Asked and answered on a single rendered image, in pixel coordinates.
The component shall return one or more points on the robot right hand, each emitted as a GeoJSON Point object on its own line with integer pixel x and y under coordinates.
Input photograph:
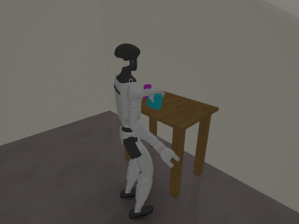
{"type": "Point", "coordinates": [167, 155]}

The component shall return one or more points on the sponge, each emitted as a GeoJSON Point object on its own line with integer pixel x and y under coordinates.
{"type": "Point", "coordinates": [157, 101]}

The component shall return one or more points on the left robot shin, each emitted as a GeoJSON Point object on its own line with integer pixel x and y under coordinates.
{"type": "Point", "coordinates": [131, 178]}

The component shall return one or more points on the table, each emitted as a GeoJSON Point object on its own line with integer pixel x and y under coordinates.
{"type": "Point", "coordinates": [180, 113]}

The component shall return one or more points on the robot right forearm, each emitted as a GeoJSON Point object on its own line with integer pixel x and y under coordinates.
{"type": "Point", "coordinates": [145, 134]}

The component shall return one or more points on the right robot foot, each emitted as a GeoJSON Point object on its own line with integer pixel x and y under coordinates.
{"type": "Point", "coordinates": [145, 210]}

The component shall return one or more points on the robot left hand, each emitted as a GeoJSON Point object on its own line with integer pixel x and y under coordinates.
{"type": "Point", "coordinates": [156, 90]}

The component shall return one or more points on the robot right upper arm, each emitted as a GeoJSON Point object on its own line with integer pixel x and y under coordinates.
{"type": "Point", "coordinates": [134, 95]}

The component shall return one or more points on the robot left forearm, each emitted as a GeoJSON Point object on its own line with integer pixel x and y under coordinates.
{"type": "Point", "coordinates": [147, 92]}

